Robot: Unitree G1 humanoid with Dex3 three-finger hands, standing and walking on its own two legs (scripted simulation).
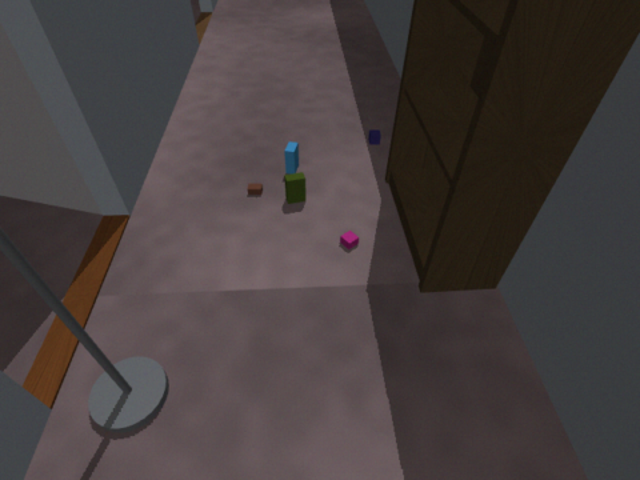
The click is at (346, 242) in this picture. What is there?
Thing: small box
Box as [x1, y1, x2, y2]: [340, 231, 358, 248]
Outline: 348,231 340,237 340,242 347,248 350,248 357,243 358,237 351,231
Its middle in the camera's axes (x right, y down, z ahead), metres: +0.12 -0.03 +1.73
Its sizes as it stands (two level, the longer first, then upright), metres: 0.058 0.058 0.040
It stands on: the floor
